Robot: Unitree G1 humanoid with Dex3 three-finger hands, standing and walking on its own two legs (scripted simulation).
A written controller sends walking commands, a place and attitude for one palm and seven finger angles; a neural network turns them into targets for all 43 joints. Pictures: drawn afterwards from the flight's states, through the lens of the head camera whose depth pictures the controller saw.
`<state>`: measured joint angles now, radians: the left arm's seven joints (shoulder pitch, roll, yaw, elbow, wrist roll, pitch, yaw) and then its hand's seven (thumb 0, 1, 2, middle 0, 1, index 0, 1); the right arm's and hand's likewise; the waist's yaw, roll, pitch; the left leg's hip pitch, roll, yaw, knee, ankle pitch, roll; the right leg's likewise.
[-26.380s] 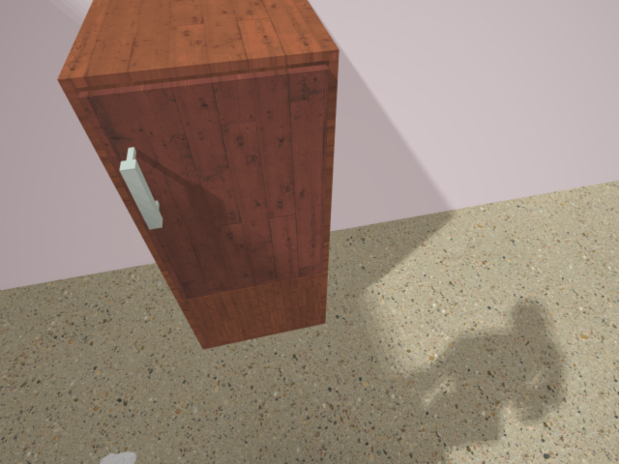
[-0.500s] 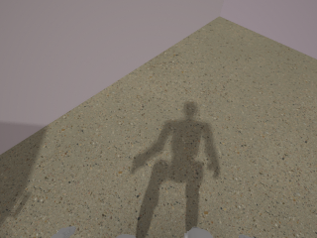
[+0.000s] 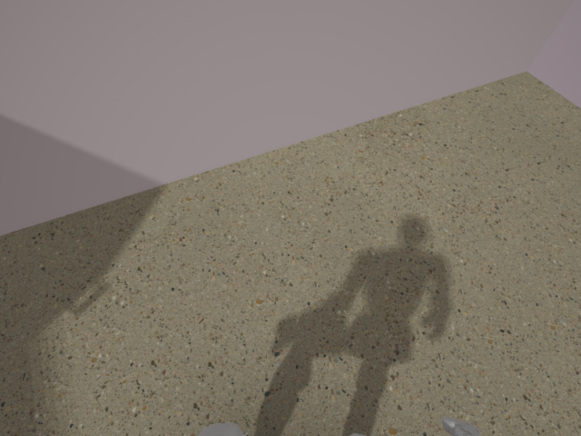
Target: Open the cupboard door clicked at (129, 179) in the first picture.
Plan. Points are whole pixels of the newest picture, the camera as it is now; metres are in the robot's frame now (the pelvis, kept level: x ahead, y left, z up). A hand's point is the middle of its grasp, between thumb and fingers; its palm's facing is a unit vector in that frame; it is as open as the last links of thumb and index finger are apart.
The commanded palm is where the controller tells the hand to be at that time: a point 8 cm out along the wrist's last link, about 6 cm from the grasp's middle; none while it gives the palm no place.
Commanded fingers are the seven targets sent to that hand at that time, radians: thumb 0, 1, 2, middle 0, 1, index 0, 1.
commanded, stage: turn to face it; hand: left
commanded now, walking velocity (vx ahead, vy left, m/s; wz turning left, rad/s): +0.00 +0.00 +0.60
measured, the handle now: out of the picture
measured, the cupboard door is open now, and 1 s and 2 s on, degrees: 46 46 46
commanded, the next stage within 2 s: none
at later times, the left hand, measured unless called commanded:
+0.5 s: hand out of the picture +0.04 +0.16 -0.13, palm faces +0.28 -0.92 -0.27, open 7.4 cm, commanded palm none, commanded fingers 0.00 0.90 0.90 -0.20 -0.30 -0.20 -0.30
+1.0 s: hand out of the picture -0.01 +0.20 -0.14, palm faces +0.56 -0.79 -0.26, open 7.4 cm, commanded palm none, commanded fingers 0.00 0.90 0.90 -0.20 -0.30 -0.20 -0.30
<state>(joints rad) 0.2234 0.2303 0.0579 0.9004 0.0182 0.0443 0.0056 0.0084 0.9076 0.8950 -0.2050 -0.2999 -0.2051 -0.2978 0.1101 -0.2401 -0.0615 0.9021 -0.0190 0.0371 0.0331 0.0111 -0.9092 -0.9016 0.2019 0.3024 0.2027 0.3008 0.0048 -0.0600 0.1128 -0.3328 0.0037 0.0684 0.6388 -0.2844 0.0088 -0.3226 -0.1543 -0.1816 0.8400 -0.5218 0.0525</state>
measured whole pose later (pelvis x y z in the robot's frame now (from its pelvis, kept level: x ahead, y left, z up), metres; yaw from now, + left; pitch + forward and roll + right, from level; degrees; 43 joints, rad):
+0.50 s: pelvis +0.02 -0.05 +0.02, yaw +17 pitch +1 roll +2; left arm 0.20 0.19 0.04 0.87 0.02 0.02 0.02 0.01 0.91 0.90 -0.20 -0.30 -0.20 -0.30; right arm 0.15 -0.26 -0.08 0.93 -0.02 0.08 0.04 0.01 -0.91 -0.90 0.20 0.30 0.20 0.30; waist -0.02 0.01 0.10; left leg -0.49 0.01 0.01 1.10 -0.42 -0.07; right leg -0.22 -0.10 -0.16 0.51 -0.29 -0.01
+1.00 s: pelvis +0.02 -0.04 +0.02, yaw +34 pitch +1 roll -1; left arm 0.14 0.26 0.07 0.87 0.02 0.06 0.00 0.01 0.91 0.90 -0.20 -0.30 -0.20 -0.30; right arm 0.17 -0.21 -0.04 0.92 -0.03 0.04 0.01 0.01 -0.90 -0.90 0.21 0.30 0.21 0.30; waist -0.01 -0.01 0.09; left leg -0.29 -0.03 -0.07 0.50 -0.22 0.02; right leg -0.43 -0.06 0.00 0.89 -0.42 0.08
